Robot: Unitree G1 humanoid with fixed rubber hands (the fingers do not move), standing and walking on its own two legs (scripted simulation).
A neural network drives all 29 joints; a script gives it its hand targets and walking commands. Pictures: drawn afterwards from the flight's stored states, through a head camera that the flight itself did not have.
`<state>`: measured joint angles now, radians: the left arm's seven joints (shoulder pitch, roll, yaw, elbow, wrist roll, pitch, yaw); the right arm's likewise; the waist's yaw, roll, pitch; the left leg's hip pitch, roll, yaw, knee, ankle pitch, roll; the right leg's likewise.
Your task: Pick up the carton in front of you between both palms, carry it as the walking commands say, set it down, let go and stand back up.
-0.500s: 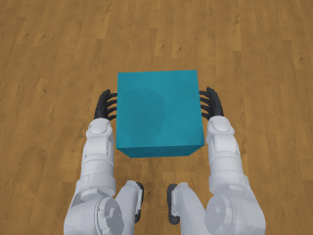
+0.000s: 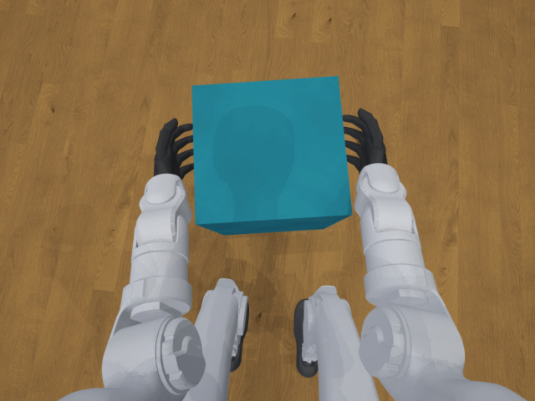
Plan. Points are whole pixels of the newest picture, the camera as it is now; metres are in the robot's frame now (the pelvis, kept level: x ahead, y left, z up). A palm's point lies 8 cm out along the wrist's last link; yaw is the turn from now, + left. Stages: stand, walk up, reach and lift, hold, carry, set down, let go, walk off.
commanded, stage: set down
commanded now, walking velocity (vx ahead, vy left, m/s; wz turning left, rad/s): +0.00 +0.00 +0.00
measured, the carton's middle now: (270, 170) +0.46 +0.03 -0.17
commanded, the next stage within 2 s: none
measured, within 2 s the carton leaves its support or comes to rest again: rests again in 1.06 s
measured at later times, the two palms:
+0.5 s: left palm (190, 181) +0.45 +0.19 -0.24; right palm (339, 165) +0.50 -0.11 -0.24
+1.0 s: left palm (198, 181) +0.48 +0.20 -0.36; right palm (321, 164) +0.54 -0.09 -0.37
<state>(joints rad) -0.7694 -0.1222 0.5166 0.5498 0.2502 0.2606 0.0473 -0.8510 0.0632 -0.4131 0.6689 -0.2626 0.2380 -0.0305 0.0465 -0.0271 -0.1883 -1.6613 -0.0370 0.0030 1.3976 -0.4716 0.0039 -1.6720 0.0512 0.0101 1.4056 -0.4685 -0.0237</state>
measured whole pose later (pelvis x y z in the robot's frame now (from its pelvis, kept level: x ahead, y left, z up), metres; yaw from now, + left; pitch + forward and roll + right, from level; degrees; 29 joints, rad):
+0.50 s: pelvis -0.04 +0.00 -0.13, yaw +0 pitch +44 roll +2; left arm -1.13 -0.02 0.57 0.62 0.21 0.33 0.09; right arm -1.28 -0.11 -0.36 0.85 -0.22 0.30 -0.06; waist 0.07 -0.03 0.02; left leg -2.09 -0.03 0.02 1.85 -0.53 -0.01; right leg -2.11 0.06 0.00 1.86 -0.51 -0.03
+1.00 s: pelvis -0.03 +0.00 -0.21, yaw +2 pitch +41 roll +3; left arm -1.31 0.11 0.45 0.72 0.00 0.29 0.14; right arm -1.51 -0.28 -0.13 0.99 -0.03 0.25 -0.10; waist 0.10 0.00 0.29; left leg -2.24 -0.06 0.03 2.15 -0.62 -0.02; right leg -2.27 0.05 -0.01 2.17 -0.61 -0.04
